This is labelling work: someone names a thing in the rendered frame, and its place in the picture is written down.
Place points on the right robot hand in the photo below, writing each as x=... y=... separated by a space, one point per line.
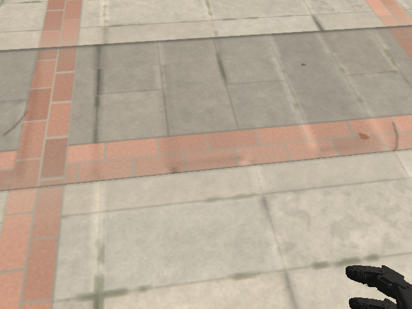
x=387 y=281

